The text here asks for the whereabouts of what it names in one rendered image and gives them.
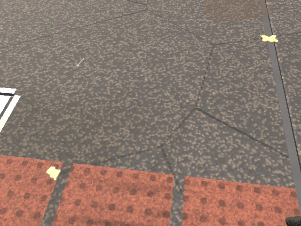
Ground robot right hand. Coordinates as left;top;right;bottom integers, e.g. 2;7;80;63
285;216;301;226

